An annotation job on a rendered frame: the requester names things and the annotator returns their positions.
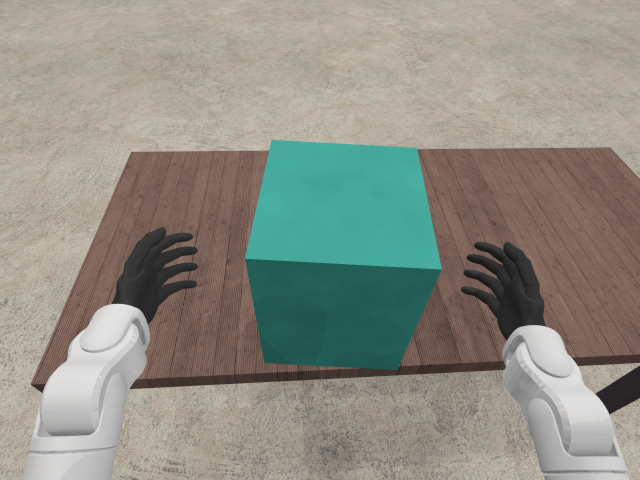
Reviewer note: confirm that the robot right forearm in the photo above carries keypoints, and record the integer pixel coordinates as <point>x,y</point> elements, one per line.
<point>570,426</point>

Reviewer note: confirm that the table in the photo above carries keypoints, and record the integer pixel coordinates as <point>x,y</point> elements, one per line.
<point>574,212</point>

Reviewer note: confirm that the robot left forearm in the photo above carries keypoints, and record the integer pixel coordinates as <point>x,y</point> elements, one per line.
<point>82,406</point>

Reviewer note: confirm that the right robot hand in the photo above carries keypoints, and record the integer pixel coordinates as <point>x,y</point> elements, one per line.
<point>518,301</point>

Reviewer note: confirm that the carton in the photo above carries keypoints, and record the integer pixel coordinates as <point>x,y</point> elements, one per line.
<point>342,256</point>

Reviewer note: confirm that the left robot hand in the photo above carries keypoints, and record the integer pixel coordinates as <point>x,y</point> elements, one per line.
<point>140,283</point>

